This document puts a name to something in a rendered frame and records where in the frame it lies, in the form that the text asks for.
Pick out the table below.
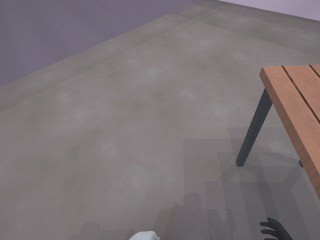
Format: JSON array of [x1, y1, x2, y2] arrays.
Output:
[[236, 64, 320, 200]]

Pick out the right robot hand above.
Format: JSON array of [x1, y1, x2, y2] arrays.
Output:
[[259, 217, 293, 240]]

